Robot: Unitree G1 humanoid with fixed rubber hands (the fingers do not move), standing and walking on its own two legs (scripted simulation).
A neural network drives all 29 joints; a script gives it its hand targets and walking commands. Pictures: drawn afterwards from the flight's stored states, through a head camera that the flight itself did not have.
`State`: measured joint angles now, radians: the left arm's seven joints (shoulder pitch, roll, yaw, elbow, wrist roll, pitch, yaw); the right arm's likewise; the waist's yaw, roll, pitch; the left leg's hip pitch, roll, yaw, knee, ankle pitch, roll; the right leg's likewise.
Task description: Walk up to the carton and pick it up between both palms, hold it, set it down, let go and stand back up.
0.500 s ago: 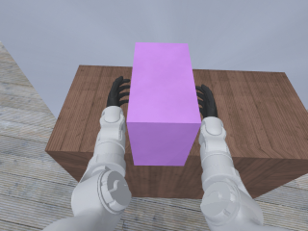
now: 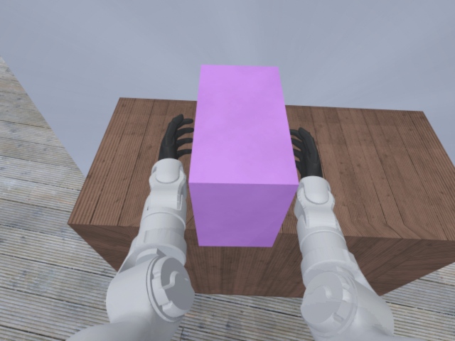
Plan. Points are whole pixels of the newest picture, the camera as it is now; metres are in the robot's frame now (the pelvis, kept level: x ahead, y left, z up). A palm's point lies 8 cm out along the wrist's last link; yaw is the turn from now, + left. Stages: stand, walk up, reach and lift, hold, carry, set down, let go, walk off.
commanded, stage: reach and lift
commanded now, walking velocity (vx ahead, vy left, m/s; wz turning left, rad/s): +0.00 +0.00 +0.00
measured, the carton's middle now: (237, 158) +0.48 +0.02 +0.00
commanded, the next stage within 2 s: none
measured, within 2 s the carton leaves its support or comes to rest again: leaves its support in 0.42 s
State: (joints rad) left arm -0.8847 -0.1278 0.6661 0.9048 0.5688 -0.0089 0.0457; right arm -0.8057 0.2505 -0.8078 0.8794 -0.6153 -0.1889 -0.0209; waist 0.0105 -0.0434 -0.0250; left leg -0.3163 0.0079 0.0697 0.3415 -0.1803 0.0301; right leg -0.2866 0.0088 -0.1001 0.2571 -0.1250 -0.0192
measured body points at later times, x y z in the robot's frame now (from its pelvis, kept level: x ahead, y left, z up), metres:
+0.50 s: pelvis -0.01 -0.01 +0.00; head +0.02 +0.02 +0.45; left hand +0.41 +0.15 +0.07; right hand +0.40 -0.11 +0.08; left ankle -0.01 +0.09 -0.75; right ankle -0.01 -0.11 -0.75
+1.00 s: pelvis -0.02 +0.00 +0.00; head -0.03 +0.03 +0.45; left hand +0.39 +0.15 +0.11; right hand +0.38 -0.11 +0.12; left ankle -0.01 +0.09 -0.75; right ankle -0.01 -0.11 -0.75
